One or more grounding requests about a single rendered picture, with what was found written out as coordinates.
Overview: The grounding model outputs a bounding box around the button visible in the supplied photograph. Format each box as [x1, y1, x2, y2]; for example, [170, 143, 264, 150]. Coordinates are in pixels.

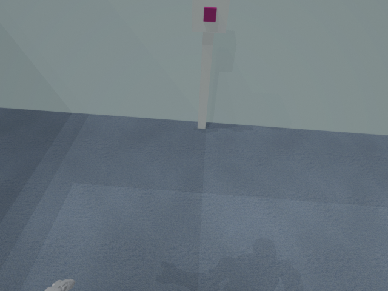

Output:
[203, 7, 217, 22]

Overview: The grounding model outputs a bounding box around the panel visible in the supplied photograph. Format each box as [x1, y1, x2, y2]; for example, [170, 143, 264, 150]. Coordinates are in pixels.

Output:
[192, 0, 230, 129]

